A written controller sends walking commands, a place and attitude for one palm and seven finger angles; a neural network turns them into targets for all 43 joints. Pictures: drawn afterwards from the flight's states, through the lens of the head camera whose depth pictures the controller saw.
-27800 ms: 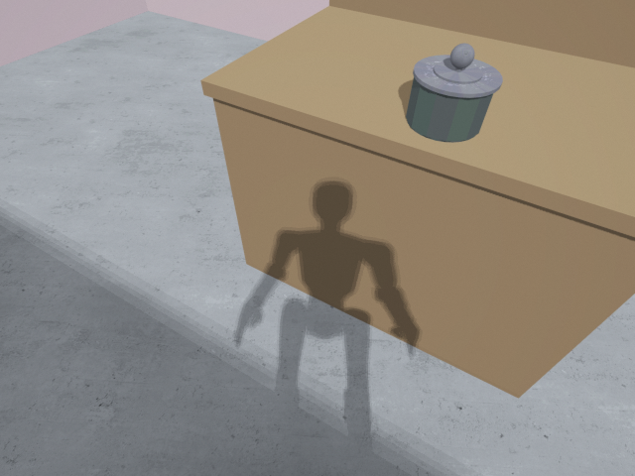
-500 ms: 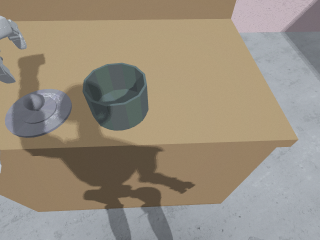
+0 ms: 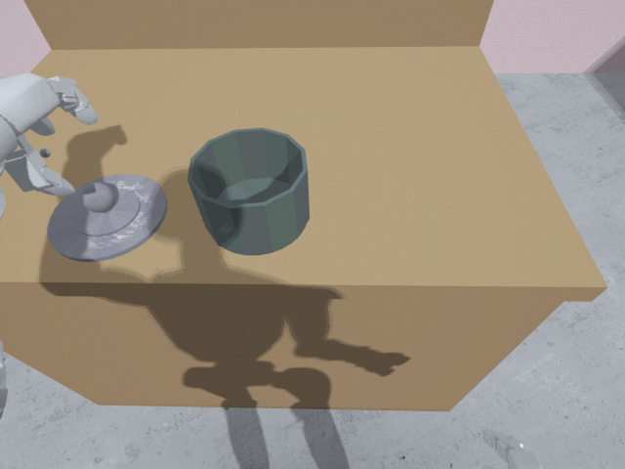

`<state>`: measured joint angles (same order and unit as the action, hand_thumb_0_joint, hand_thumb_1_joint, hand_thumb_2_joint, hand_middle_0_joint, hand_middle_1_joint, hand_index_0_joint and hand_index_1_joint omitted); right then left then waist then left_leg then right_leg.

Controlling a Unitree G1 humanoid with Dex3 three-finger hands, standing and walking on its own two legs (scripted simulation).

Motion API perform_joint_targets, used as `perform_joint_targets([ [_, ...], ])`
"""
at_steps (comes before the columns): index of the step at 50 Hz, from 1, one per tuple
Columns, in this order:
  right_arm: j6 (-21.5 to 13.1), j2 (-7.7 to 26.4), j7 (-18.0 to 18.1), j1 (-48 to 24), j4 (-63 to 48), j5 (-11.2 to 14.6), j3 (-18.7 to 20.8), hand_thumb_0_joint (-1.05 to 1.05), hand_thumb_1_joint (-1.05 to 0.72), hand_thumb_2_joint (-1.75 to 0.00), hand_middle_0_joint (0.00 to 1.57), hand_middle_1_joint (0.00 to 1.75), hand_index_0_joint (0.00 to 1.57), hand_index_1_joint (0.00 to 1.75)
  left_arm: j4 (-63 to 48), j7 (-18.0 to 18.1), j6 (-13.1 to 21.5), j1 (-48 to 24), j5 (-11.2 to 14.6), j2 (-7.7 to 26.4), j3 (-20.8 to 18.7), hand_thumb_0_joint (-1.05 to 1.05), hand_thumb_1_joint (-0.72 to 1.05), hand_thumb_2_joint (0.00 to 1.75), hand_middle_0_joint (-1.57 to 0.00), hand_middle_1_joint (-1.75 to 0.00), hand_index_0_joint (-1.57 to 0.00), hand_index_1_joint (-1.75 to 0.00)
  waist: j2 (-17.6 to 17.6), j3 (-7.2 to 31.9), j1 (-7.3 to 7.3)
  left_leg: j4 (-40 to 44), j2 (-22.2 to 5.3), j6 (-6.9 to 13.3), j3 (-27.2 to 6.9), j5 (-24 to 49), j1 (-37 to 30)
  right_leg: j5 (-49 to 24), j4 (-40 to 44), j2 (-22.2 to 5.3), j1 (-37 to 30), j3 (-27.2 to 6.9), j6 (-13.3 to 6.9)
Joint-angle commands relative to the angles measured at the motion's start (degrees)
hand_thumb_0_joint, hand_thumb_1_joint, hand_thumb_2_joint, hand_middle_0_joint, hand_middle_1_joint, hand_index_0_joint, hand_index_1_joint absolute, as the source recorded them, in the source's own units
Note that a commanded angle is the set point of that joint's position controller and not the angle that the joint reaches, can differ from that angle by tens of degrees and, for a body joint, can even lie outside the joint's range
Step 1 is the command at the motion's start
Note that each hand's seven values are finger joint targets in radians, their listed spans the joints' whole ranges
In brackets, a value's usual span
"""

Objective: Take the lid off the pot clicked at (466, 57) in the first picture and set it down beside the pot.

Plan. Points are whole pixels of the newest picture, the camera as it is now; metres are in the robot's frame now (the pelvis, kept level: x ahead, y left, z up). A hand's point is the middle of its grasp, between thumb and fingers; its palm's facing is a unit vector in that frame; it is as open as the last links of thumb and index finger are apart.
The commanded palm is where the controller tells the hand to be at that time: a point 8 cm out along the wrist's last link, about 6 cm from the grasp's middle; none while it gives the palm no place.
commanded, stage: draw the hand back to the body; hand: left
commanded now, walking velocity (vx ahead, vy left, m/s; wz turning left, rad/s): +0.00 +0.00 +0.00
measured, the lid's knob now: (98, 197) +0.47 +0.33 +0.07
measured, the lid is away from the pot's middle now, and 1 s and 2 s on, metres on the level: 0.23 0.23 0.23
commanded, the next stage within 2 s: step back with the hand held close in 1.74 s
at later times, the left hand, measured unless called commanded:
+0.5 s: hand (44, 138) +0.37 +0.26 +0.26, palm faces +0.49 -0.85 -0.21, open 9.9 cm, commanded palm +0.31 +0.29 +0.26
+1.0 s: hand (30, 209) +0.28 +0.23 +0.26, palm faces +0.49 -0.85 -0.21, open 7.7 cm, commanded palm +0.22 +0.26 +0.25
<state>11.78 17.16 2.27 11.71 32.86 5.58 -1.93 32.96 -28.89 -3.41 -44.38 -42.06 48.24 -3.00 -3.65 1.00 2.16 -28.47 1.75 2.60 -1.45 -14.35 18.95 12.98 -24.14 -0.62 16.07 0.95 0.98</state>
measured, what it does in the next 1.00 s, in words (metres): stands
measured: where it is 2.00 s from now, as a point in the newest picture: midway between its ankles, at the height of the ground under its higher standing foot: outside the picture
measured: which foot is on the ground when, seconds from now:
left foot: down 0.00-1.00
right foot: down 0.00-1.00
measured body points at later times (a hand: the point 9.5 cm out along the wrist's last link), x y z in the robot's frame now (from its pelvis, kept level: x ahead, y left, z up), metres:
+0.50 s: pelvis +0.02 -0.03 +0.01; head +0.02 -0.04 +0.46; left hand +0.34 +0.30 +0.27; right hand +0.17 -0.28 -0.10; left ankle +0.00 +0.09 -0.74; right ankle -0.01 -0.14 -0.74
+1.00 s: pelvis +0.00 -0.04 +0.01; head -0.02 -0.06 +0.46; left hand +0.25 +0.27 +0.27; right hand +0.19 -0.27 -0.08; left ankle +0.00 +0.09 -0.74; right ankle -0.01 -0.14 -0.74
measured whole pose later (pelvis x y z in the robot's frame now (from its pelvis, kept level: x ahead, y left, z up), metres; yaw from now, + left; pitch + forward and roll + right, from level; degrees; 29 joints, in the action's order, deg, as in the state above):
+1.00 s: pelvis +0.00 -0.04 +0.01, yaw -2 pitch -5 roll +0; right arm -4.5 13.6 4.3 7.9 39.3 1.3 -2.3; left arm -9.3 4.7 5.1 -2.8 7.4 22.7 -24.8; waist -3.9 -1.8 -2.8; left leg -21.3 -1.4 -0.6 -0.3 -12.9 3.9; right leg 11.9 -19.3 2.4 2.9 -0.3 -1.7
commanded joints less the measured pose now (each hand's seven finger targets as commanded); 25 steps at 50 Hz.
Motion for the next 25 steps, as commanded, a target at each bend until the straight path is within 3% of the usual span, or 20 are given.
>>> perform_joint_targets([
  [1, -8.84, 5.74, 1.90, 1.25, -8.27, -0.51, 1.38, 0.00, -0.90, -0.90, 0.20, 0.30, 0.20, 0.30, -13.81, 20.65, 7.61, -15.77, 36.20, 3.39, -15.88, 0.00, -0.06, 0.74, -0.39, -0.79, -0.39, -0.79, 2.10, 15.42, 0.05, 6.59, -5.65, 0.23, -4.49, 9.24, -22.65, -4.77, 3.54, 2.26, -0.64, 1.20, -4.42],
  [2, -9.48, 6.43, 2.52, -0.08, -7.37, -0.76, 1.23, 0.00, -0.90, -0.90, 0.20, 0.30, 0.20, 0.30, -14.24, 23.68, 7.88, -12.23, 39.48, 3.96, -18.11, 0.00, -0.06, 0.74, -0.39, -0.79, -0.39, -0.79, 4.48, 14.39, -0.88, 6.86, -5.05, 0.49, -2.61, 9.19, -19.43, -7.29, 3.74, 2.17, -4.14, 0.67, -4.18],
  [4, -11.12, 6.52, 2.92, -1.17, -6.26, -1.34, 1.04, 0.00, -0.90, -0.90, 0.20, 0.30, 0.20, 0.30, -21.88, 27.62, 9.06, -14.71, 42.90, 3.96, -20.07, 0.00, -0.06, 0.74, -0.39, -0.79, -0.39, -0.79, 0.68, 16.06, -1.28, 7.03, -4.21, -0.09, -0.71, 13.53, -18.93, -10.92, 3.68, 1.78, -8.03, 0.44, -3.97],
  [5, -11.69, 6.79, 3.03, -1.27, -4.68, -1.82, 1.06, 0.00, -0.90, -0.90, 0.20, 0.30, 0.20, 0.30, -22.56, 29.31, 9.44, -15.11, 43.41, 5.49, -22.12, 0.00, -0.03, 0.74, -0.38, -0.78, -0.38, -0.78, -1.43, 14.34, -1.25, 6.69, -4.15, -0.13, 0.12, 13.31, -18.47, -10.85, 4.08, 1.68, -7.74, 0.16, -4.05],
  [7, -13.02, 5.89, 3.07, -1.60, -3.60, -2.09, 0.78, 0.00, -0.90, -0.90, 0.20, 0.30, 0.20, 0.30, -23.06, 31.40, 9.75, -14.42, 44.18, 3.01, -22.13, 0.00, 0.02, 0.75, -0.37, -0.75, -0.37, -0.75, -4.86, 12.75, -1.42, 7.35, -3.69, -0.66, 0.37, 14.24, -17.88, -11.70, 4.31, 1.85, -8.59, 0.52, -4.13],
  [9, -14.83, 5.47, 2.75, -2.54, -3.76, -2.58, 0.88, 0.00, -0.90, -0.90, 0.20, 0.30, 0.20, 0.30, -29.11, 32.70, 10.71, -10.98, 44.88, 3.69, -25.01, 0.00, 0.06, 0.76, -0.36, -0.73, -0.36, -0.73, -8.89, 15.64, -2.71, 6.86, -3.74, -1.05, 0.36, 21.18, -20.02, -15.54, 3.71, 1.68, -11.43, 0.49, -4.18],
  [10, -15.42, 5.60, 2.48, -2.92, -3.39, -2.91, 1.09, 0.00, -0.90, -0.90, 0.20, 0.30, 0.20, 0.30, -31.44, 33.21, 11.26, -8.90, 45.19, 4.50, -26.57, 0.00, 0.09, 0.76, -0.36, -0.72, -0.36, -0.72, -8.25, 15.97, -2.91, 6.12, -3.82, -0.88, 0.91, 23.52, -20.47, -17.42, 3.62, 1.57, -12.35, 0.30, -4.05],
  [12, -16.19, 5.19, 2.08, -3.54, -2.82, -3.05, 1.39, 0.00, -0.90, -0.90, 0.20, 0.30, 0.20, 0.30, -30.60, 33.46, 10.82, -3.46, 46.00, 0.29, -25.26, 0.00, 0.14, 0.77, -0.35, -0.69, -0.35, -0.69, -4.97, 14.94, -2.95, 5.79, -3.93, -0.73, 1.70, 27.21, -19.64, -20.66, 3.29, 1.76, -13.15, 0.43, -3.63],
  [14, -16.60, 5.30, 1.65, -3.80, -2.47, -2.95, 1.71, 0.00, -0.90, -0.90, 0.20, 0.30, 0.20, 0.30, -30.94, 33.39, 10.19, -0.53, 46.63, -1.65, -24.51, 0.00, 0.18, 0.78, -0.34, -0.67, -0.34, -0.67, -2.17, 13.53, -3.09, 6.03, -3.75, -0.52, 2.37, 26.81, -18.54, -21.84, 3.40, 1.80, -13.59, 0.43, -3.35],
  [15, -16.79, 5.53, 1.48, -3.96, -2.41, -2.91, 2.01, 0.00, -0.90, -0.90, 0.20, 0.30, 0.20, 0.30, -32.89, 33.53, 10.53, 1.03, 46.92, -0.43, -26.05, 0.00, 0.21, 0.78, -0.34, -0.65, -0.34, -0.65, -1.53, 13.70, -3.12, 5.75, -3.68, -0.25, 2.44, 26.87, -18.51, -22.50, 3.47, 1.63, -14.32, 0.40, -3.37],
  [18, -17.06, 5.20, 1.29, -5.60, -2.77, -2.84, 2.13, 0.00, -0.90, -0.90, 0.20, 0.30, 0.20, 0.30, -38.29, 33.37, 10.51, 3.82, 47.50, -1.48, -26.41, 0.00, 0.28, 0.79, -0.32, -0.62, -0.32, -0.62, -2.14, 15.15, -3.69, 5.54, -3.14, 0.01, 3.21, 29.15, -19.22, -26.03, 3.24, 1.49, -15.83, 0.08, -2.93],
  [20, -17.29, 5.10, 1.27, -6.01, -2.24, -2.75, 2.34, 0.00, -0.90, -0.90, 0.20, 0.30, 0.20, 0.30, -39.00, 33.44, 10.38, 4.34, 47.75, -3.41, -24.89, 0.00, 0.33, 0.80, -0.31, -0.59, -0.31, -0.59, -1.25, 13.42, -2.87, 5.31, -2.88, 0.19, 3.56, 27.05, -19.34, -25.28, 3.57, 1.42, -14.33, 0.07, -2.78],
  [21, -17.09, 5.35, 1.42, -5.67, -1.63, -2.91, 2.42, 0.00, -0.90, -0.90, 0.20, 0.30, 0.20, 0.30, -35.80, 33.64, 9.86, 6.76, 47.77, -3.38, -25.56, 0.00, 0.35, 0.81, -0.31, -0.58, -0.31, -0.58, 0.29, 11.14, -3.14, 5.85, -2.68, 0.29, 3.58, 24.52, -17.74, -24.02, 3.86, 1.63, -13.46, 0.29, -2.77],
  [22, -16.94, 5.36, 1.56, -5.78, -1.71, -2.79, 2.48, 0.00, -0.90, -0.90, 0.20, 0.30, 0.20, 0.30, -35.31, 33.75, 9.45, 8.69, 48.04, -3.08, -26.22, 0.00, 0.37, 0.81, -0.30, -0.57, -0.30, -0.57, 2.10, 11.20, -3.44, 6.16, -2.46, 0.36, 3.90, 22.29, -17.22, -23.68, 3.97, 1.58, -14.11, 0.27, -2.61],
  [23, -16.93, 5.30, 1.66, -6.36, -1.93, -2.78, 2.42, 0.00, -0.90, -0.90, 0.20, 0.30, 0.20, 0.30, -37.39, 33.77, 9.66, 8.83, 48.14, -2.15, -27.17, 0.00, 0.40, 0.81, -0.30, -0.56, -0.30, -0.56, 2.16, 11.62, -3.74, 6.52, -2.29, 0.41, 3.88, 21.52, -17.01, -23.51, 4.04, 1.47, -14.92, 0.24, -2.60],
  [25, -17.53, 4.77, 1.69, -7.75, -2.59, -2.68, 2.33, 0.00, -0.90, -0.90, 0.20, 0.30, 0.20, 0.30, -44.49, 33.66, 10.90, 6.85, 48.18, -3.03, -26.14, 0.00, 0.45, 0.82, -0.29, -0.53, -0.29, -0.53, -3.75, 13.59, -3.34, 5.98, -1.97, 0.34, 4.03, 22.34, -19.27, -23.82, 3.99, 1.02, -15.11, -0.25, -2.72],
])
